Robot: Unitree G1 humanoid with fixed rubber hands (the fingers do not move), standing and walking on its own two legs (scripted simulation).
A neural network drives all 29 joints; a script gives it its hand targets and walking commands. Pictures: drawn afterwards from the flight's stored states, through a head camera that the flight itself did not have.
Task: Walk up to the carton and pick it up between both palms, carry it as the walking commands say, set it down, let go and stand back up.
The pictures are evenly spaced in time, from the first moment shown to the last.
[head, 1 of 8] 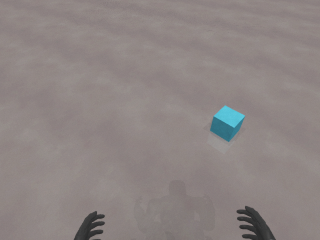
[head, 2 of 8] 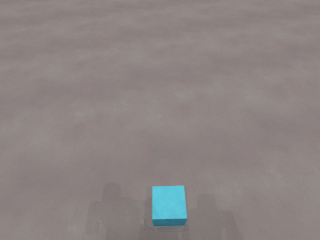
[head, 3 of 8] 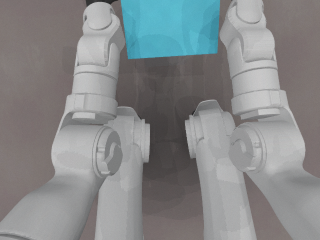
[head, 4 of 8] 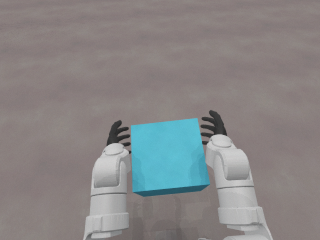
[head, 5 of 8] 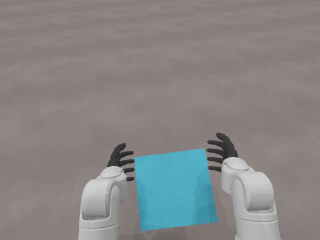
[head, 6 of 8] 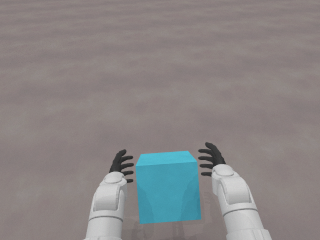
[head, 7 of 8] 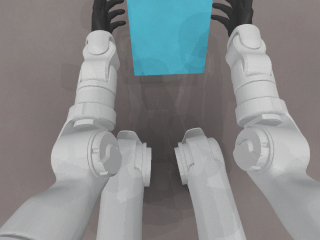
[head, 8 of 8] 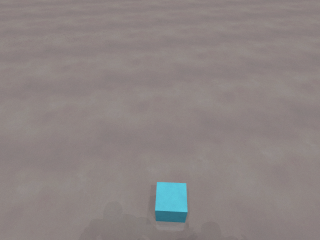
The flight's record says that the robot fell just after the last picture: no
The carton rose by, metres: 0.68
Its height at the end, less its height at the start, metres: +0.00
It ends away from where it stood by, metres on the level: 1.25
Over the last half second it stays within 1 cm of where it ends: yes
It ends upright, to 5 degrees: yes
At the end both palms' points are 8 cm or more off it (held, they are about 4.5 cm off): yes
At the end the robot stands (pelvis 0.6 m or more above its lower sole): yes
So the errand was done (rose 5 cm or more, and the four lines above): yes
